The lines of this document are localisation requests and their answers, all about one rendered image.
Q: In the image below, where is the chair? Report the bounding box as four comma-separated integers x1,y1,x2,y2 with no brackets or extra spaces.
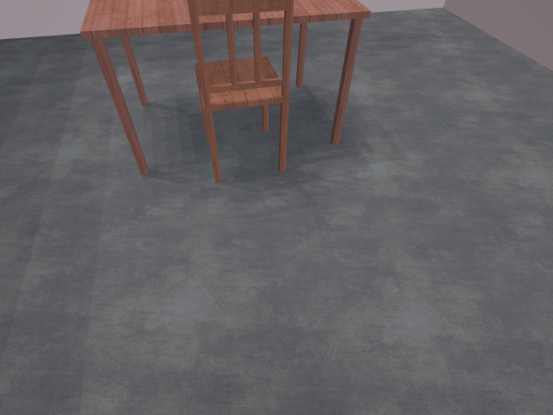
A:
188,0,294,183

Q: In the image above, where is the table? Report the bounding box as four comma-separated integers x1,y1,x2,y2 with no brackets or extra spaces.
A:
80,0,371,175

